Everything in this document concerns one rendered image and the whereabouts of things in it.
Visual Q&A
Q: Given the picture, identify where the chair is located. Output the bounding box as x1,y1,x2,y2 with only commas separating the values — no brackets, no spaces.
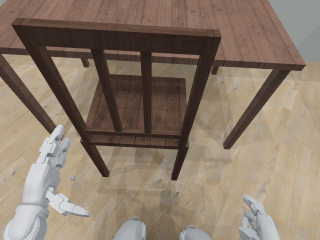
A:
11,17,222,181

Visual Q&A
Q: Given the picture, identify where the robot left hand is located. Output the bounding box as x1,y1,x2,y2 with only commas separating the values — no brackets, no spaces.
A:
22,124,90,217

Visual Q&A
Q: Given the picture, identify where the robot right shin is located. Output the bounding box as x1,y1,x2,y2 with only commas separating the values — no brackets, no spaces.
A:
186,225,196,230

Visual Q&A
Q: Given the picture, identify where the robot left forearm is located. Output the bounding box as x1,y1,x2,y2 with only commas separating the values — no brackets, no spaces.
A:
3,203,50,240

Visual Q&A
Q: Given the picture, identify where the robot right hand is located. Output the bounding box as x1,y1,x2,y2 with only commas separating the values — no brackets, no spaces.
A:
239,194,280,240

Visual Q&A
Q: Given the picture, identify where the table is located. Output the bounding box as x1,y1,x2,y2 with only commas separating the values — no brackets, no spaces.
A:
0,0,306,150

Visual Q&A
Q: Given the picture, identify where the robot shin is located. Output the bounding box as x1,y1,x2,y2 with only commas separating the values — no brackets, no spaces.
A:
186,225,196,230
130,217,140,221

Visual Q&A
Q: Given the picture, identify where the robot left shin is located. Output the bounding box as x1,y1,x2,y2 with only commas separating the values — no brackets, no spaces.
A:
130,217,140,221

